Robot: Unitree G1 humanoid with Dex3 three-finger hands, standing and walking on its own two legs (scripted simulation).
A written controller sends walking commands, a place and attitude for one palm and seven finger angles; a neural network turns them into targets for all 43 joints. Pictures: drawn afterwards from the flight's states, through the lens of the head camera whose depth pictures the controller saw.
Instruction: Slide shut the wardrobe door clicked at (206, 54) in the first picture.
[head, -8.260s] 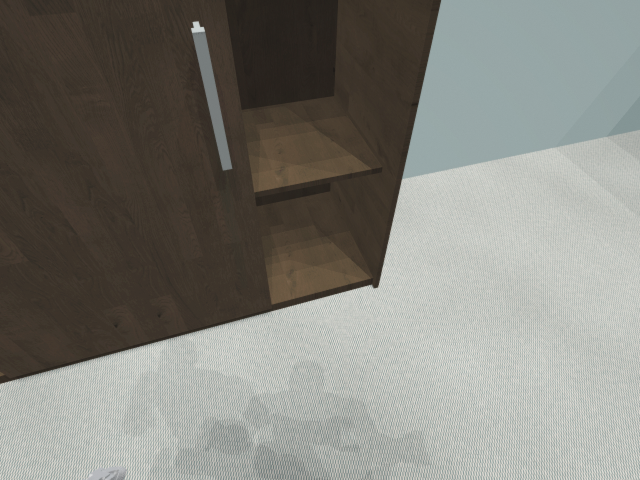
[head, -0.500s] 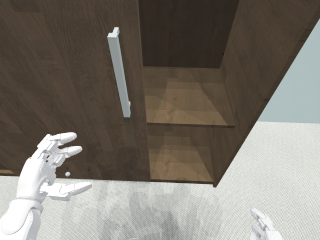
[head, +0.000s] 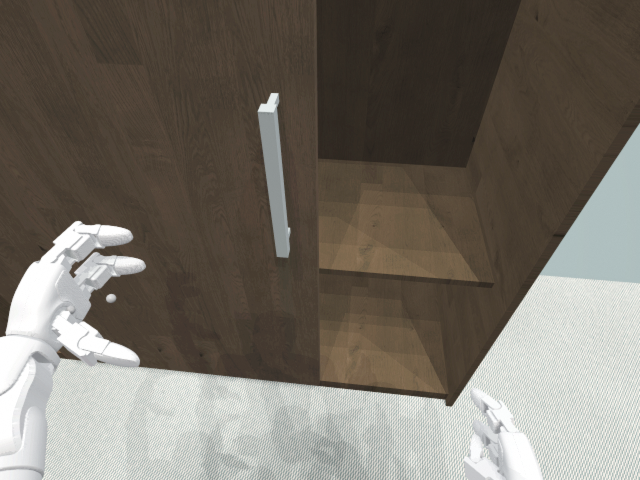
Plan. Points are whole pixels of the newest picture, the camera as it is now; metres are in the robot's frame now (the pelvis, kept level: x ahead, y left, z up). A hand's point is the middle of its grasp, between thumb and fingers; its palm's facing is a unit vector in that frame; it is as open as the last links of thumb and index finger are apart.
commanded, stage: raise the hand with hooked fingers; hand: left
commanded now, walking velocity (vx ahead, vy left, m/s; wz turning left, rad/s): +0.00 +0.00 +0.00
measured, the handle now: (279, 184) +0.50 +0.12 +0.10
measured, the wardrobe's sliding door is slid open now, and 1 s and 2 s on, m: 0.40 0.40 0.40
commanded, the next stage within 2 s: move the hooked fingers beside the handle in 0.60 s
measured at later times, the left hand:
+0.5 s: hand (121, 281) +0.28 +0.26 +0.14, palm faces +0.07 -0.99 -0.07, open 13.9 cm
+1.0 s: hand (147, 261) +0.31 +0.24 +0.14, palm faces +0.05 -1.00 -0.05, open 13.9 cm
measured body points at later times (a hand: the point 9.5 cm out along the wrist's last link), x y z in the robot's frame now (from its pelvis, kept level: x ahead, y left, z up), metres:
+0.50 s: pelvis +0.00 -0.02 +0.01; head +0.00 -0.03 +0.46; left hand +0.27 +0.31 +0.14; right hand +0.16 -0.26 -0.07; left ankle +0.02 +0.09 -0.73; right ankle -0.01 -0.12 -0.73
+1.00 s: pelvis +0.00 -0.03 +0.00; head +0.00 -0.04 +0.45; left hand +0.30 +0.29 +0.14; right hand +0.16 -0.27 -0.08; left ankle +0.02 +0.09 -0.73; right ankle -0.01 -0.12 -0.73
